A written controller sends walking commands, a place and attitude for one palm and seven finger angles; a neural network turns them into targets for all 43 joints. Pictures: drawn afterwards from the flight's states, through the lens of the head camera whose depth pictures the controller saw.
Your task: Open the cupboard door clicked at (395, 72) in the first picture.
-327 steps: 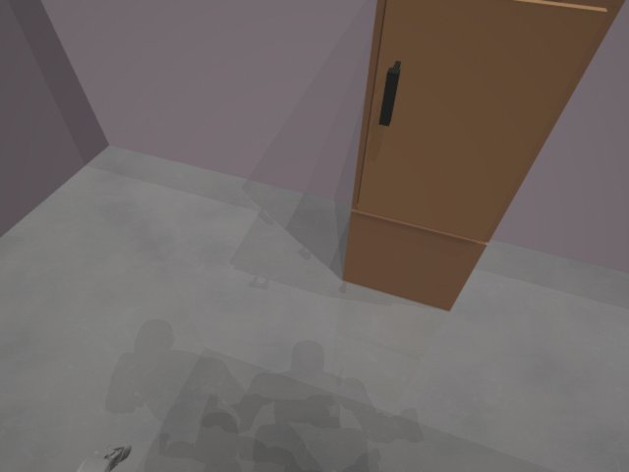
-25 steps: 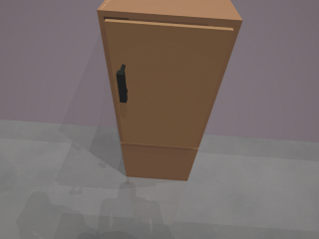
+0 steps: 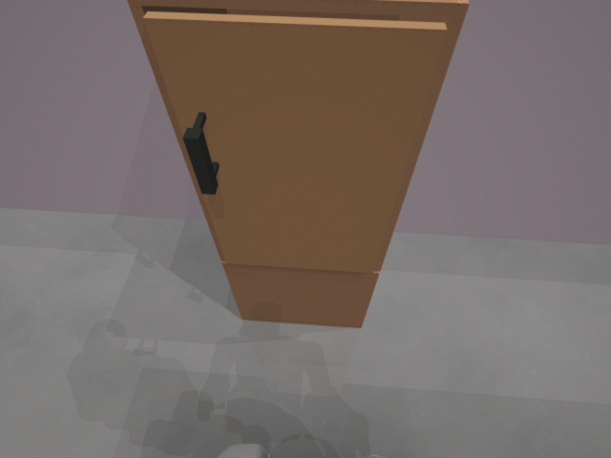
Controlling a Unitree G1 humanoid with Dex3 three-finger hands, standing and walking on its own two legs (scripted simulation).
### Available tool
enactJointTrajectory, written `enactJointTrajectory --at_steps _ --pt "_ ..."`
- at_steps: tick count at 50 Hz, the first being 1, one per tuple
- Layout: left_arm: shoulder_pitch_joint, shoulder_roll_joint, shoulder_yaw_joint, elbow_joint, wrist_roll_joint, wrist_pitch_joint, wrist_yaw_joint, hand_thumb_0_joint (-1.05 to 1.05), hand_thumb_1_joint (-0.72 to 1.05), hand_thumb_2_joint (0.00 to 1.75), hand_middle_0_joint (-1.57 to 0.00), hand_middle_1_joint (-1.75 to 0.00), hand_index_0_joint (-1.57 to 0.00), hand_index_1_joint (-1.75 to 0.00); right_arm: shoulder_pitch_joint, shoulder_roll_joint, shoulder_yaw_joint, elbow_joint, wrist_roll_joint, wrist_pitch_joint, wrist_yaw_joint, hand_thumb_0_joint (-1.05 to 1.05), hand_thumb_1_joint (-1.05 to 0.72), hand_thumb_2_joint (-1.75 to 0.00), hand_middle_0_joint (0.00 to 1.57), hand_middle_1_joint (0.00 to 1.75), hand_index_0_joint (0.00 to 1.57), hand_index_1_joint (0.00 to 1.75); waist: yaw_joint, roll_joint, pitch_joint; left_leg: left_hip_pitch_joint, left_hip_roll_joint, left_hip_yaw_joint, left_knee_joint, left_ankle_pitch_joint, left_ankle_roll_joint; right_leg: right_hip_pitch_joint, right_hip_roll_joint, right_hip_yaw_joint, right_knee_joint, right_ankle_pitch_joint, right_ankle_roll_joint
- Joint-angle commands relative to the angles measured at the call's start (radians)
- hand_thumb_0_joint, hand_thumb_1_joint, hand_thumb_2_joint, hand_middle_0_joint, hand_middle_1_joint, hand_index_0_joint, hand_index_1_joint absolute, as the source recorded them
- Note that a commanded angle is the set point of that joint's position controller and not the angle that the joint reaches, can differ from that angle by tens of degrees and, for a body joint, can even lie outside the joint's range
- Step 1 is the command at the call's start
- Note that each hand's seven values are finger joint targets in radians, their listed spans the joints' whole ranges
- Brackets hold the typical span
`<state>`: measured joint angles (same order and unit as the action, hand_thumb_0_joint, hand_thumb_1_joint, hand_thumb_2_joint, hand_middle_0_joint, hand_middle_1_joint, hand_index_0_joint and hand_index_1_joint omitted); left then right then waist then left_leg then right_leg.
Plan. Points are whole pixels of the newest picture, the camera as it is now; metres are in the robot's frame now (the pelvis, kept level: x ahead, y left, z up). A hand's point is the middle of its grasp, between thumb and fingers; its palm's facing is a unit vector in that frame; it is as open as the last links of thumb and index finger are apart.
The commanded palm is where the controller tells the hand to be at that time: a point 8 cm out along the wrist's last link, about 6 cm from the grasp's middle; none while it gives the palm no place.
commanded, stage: come to a stop and stand still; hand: left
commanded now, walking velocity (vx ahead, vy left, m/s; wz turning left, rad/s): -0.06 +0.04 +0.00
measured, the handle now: (205, 154) +0.53 +0.20 +0.06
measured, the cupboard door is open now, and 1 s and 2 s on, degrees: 0 0 0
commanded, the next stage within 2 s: look again from close up in 0.70 s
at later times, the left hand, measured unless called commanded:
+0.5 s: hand out of the picture -0.05 +0.19 -0.17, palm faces +0.00 -0.98 -0.19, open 7.3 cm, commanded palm none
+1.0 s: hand out of the picture -0.05 +0.19 -0.17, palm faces -0.03 -0.98 -0.19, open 7.4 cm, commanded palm none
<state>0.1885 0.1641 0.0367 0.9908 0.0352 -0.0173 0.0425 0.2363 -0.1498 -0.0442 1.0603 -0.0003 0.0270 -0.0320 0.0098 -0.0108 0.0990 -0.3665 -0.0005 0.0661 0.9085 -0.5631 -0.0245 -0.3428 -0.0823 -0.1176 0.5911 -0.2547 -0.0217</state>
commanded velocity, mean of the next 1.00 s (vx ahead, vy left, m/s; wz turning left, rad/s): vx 0.00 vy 0.00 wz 0.00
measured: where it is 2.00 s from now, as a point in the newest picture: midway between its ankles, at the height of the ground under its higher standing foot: outside the picture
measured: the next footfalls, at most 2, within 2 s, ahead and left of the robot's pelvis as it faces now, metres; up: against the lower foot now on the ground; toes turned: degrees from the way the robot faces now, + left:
left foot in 0.12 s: +0.04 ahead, +0.11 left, +0.00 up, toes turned +3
right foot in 0.42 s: -0.04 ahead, -0.10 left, +0.00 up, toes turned -2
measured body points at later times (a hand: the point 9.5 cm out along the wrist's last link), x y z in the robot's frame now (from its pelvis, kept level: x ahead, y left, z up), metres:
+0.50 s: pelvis -0.05 +0.02 +0.01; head -0.03 +0.01 +0.46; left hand -0.05 +0.24 -0.15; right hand +0.00 -0.21 -0.15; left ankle +0.00 +0.11 -0.73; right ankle -0.08 -0.09 -0.73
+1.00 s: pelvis -0.05 +0.02 +0.00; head -0.03 +0.01 +0.45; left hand -0.05 +0.24 -0.15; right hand -0.08 -0.18 -0.16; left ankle +0.00 +0.11 -0.73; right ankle -0.08 -0.09 -0.73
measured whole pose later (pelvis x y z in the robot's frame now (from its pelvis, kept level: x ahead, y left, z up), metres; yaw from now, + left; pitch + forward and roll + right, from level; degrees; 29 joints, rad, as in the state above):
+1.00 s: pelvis -0.05 +0.02 +0.00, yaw -1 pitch +0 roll -1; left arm 0.33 0.12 -0.02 1.08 0.02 -0.02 0.04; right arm 0.35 -0.14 0.00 1.06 -0.02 0.00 -0.01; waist -0.04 0.05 0.02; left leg -0.34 0.01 0.08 0.57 -0.23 0.05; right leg -0.20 0.00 -0.05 0.54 -0.35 -0.01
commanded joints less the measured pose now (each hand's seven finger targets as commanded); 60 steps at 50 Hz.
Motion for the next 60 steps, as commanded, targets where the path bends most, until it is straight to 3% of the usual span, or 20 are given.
enactJointTrajectory --at_steps 1,4,6,7,10,16,19,21,22,24,29,33,39,40,41,42,44,48,52,60 --pt "0.078 0.182 0.051 -0.044 -0.002 0.022 0.012 0.0 0.9 0.9 -0.2 -0.3 -0.2 -0.3 0.099 -0.022 -0.004 -0.057 -0.006 -0.009 0.01 0.0 -0.9 -0.9 0.2 0.3 0.2 0.3 -0.003 -0.168 -0.194 0.034 0.006 -0.005 -0.147 0.134 -0.005 0.141 -0.25 0.224 -0.132 0.613 -0.169" --pt "0.037 0.147 0.045 -0.065 -0.013 0.043 0.004 0.0 0.9 0.9 -0.2 -0.3 -0.2 -0.3 0.178 -0.043 -0.008 -0.039 -0.009 -0.017 0.01 0.0 -0.9 -0.9 0.2 0.3 0.2 0.3 -0.046 -0.081 -0.153 0.271 0.021 0.011 -0.468 0.369 0.011 -0.047 -0.139 0.158 -0.053 0.173 -0.064" --pt "0.033 0.063 0.027 -0.098 -0.023 0.061 -0.002 0.0 0.9 0.9 -0.2 -0.3 -0.2 -0.3 0.102 -0.165 -0.027 -0.101 -0.029 -0.022 0.005 0.0 -0.9 -0.9 0.2 0.3 0.2 0.3 -0.034 0.321 -0.06 0.081 0.341 -0.37 -0.689 0.45 0.179 -0.146 0.047 0.061 0.25 -0.312 0.031" --pt "0.025 0.08 0.031 -0.101 -0.02 0.067 -0.003 0.0 0.9 0.9 -0.2 -0.3 -0.2 -0.3 0.033 -0.171 -0.024 -0.129 -0.034 -0.018 0.004 0.0 -0.9 -0.9 0.2 0.3 0.2 0.3 -0.022 0.222 -0.026 -0.06 0.36 -0.362 -0.703 0.354 0.245 -0.076 0.028 0.128 0.365 -0.286 0.017" --pt "0.1 0.061 0.029 -0.043 -0.002 0.068 -0.012 0.0 0.9 0.9 -0.2 -0.3 -0.2 -0.3 -0.063 -0.12 -0.003 -0.15 -0.032 -0.032 0.001 0.0 -0.9 -0.9 0.2 0.3 0.2 0.3 0.03 0.141 -0.028 -0.061 0.244 -0.228 -0.684 0.313 0.203 -0.072 0.035 0.144 0.469 -0.148 0.017" --pt "0.107 0.027 0.001 -0.035 -0.009 0.041 -0.015 0.0 0.9 0.9 -0.2 -0.3 -0.2 -0.3 0.032 -0.128 -0.01 -0.12 -0.028 -0.035 -0.002 0.0 -0.9 -0.9 0.2 0.3 0.2 0.3 -0.015 0.123 -0.108 0.172 0.232 -0.218 -0.63 0.43 0.211 -0.004 0.033 0.083 0.083 -0.206 0.035" --pt "0.177 0.046 -0.005 0.002 -0.011 0.021 -0.008 0.0 0.9 0.9 -0.2 -0.3 -0.2 -0.3 0.048 -0.112 -0.004 -0.103 -0.014 -0.037 0.003 0.0 -0.9 -0.9 0.2 0.3 0.2 0.3 0.007 0.026 -0.134 0.136 0.175 -0.18 -0.547 0.422 0.139 0.168 0.021 0.12 -0.228 0.004 0.025" --pt "0.175 0.096 -0.01 0.013 -0.012 0.006 -0.004 0.0 0.9 0.9 -0.2 -0.3 -0.2 -0.3 0.037 -0.069 0.007 -0.107 -0.004 -0.035 0.009 0.0 -0.9 -0.9 0.2 0.3 0.2 0.3 -0.014 -0.104 -0.109 0.117 0.076 -0.076 -0.488 0.353 0.058 0.134 -0.112 0.265 -0.272 0.074 -0.038" --pt "0.16 0.108 -0.012 0.01 -0.016 0.004 -0.006 0.0 0.9 0.9 -0.2 -0.3 -0.2 -0.3 0.041 -0.065 0.011 -0.103 -0.006 -0.038 0.013 0.0 -0.9 -0.9 0.2 0.3 0.2 0.3 -0.026 -0.094 -0.106 0.157 0.061 -0.066 -0.497 0.363 0.05 0.089 -0.135 0.267 -0.268 0.091 -0.056" --pt "0.141 0.08 -0.019 0.019 -0.018 -0.008 -0.004 0.0 0.9 0.9 -0.2 -0.3 -0.2 -0.3 0.046 -0.069 0.007 -0.073 -0.013 -0.033 0.012 0.0 -0.9 -0.9 0.2 0.3 0.2 0.3 -0.029 -0.163 -0.104 0.192 0.073 -0.063 -0.487 0.412 0.048 0.07 -0.088 0.239 -0.251 0.135 -0.042" --pt "0.175 0.065 -0.027 0.045 -0.021 0.003 -0.006 0.0 0.9 0.9 -0.2 -0.3 -0.2 -0.3 0.06 -0.08 0.021 -0.022 -0.012 -0.033 0.011 0.0 -0.9 -0.9 0.2 0.3 0.2 0.3 -0.017 -0.002 -0.013 0.178 0.101 -0.098 -0.562 0.347 0.057 0.024 -0.035 0.2 -0.276 -0.073 -0.02" --pt "0.206 0.058 -0.032 0.073 -0.021 0.005 -0.007 0.0 0.9 0.9 -0.2 -0.3 -0.2 -0.3 0.083 -0.077 0.028 0.006 -0.012 -0.028 0.009 0.0 -0.9 -0.9 0.2 0.3 0.2 0.3 -0.01 0.007 0.033 0.139 0.102 -0.111 -0.59 0.272 0.057 0.019 -0.023 0.193 -0.295 -0.134 -0.021" --pt "0.227 0.042 -0.032 0.089 -0.024 0.002 -0.006 0.0 0.9 0.9 -0.2 -0.3 -0.2 -0.3 0.127 -0.066 0.032 0.035 -0.013 -0.035 0.005 0.0 -0.9 -0.9 0.2 0.3 0.2 0.3 -0.008 0.022 -0.012 0.134 0.105 -0.125 -0.605 0.264 0.057 0.062 -0.016 0.182 -0.274 -0.098 -0.024" --pt "0.267 0.066 -0.044 0.1 -0.001 -0.023 0.028 0.0 0.9 0.9 -0.2 -0.3 -0.2 -0.3 0.004 -0.112 0.031 -0.038 -0.013 -0.047 0.017 0.0 -0.9 -0.9 0.2 0.3 0.2 0.3 0.026 0.064 0.073 0.07 0.093 -0.073 -0.395 0.35 0.024 0.015 -0.045 0.221 -0.294 0.08 -0.028" --pt "0.193 0.119 -0.035 0.045 -0.013 -0.027 0.02 0.0 0.9 0.9 -0.2 -0.3 -0.2 -0.3 0.081 -0.06 0.031 -0.06 -0.015 -0.034 0.027 0.0 -0.9 -0.9 0.2 0.3 0.2 0.3 -0.05 0.037 -0.001 0.099 0.068 -0.071 -0.374 0.238 0.025 -0.034 -0.093 0.273 -0.335 -0.234 -0.059" --pt "0.153 0.114 -0.03 0.024 -0.014 -0.025 0.013 0.0 0.9 0.9 -0.2 -0.3 -0.2 -0.3 0.11 -0.059 0.026 -0.04 -0.022 -0.027 0.029 0.0 -0.9 -0.9 0.2 0.3 0.2 0.3 -0.063 0.066 0.021 0.106 0.06 -0.064 -0.361 0.232 0.031 -0.086 -0.086 0.273 -0.327 -0.326 -0.075" --pt "0.148 0.101 -0.027 0.019 -0.018 -0.034 0.011 0.0 0.9 0.9 -0.2 -0.3 -0.2 -0.3 0.171 -0.057 0.031 -0.04 -0.026 -0.034 0.031 0.0 -0.9 -0.9 0.2 0.3 0.2 0.3 -0.072 0.068 -0.071 0.13 0.069 -0.076 -0.382 0.298 0.046 -0.019 -0.045 0.211 -0.251 -0.21 -0.071" --pt "0.186 0.055 -0.031 0.034 -0.019 -0.022 0.008 0.0 0.9 0.9 -0.2 -0.3 -0.2 -0.3 0.151 -0.081 0.033 -0.052 -0.024 -0.054 0.02 0.0 -0.9 -0.9 0.2 0.3 0.2 0.3 -0.028 0.072 -0.057 0.05 0.106 -0.144 -0.491 0.291 0.081 0.065 0.014 0.152 -0.145 -0.107 -0.05" --pt "0.192 0.051 -0.032 0.044 -0.02 -0.017 0.007 0.0 0.9 0.9 -0.2 -0.3 -0.2 -0.3 0.133 -0.092 0.033 -0.049 -0.018 -0.059 0.014 0.0 -0.9 -0.9 0.2 0.3 0.2 0.3 -0.013 -0.024 -0.03 0.043 0.115 -0.147 -0.523 0.315 0.089 0.085 0.014 0.153 -0.145 -0.049 -0.036" --pt "0.178 0.084 -0.026 0.035 -0.02 -0.013 0.008 0.0 0.9 0.9 -0.2 -0.3 -0.2 -0.3 0.11 -0.104 0.035 -0.014 -0.017 -0.065 0.011 0.0 -0.9 -0.9 0.2 0.3 0.2 0.3 -0.011 -0.011 -0.027 0.128 0.111 -0.111 -0.52 0.436 0.084 0.082 -0.002 0.166 -0.162 0.035 -0.022"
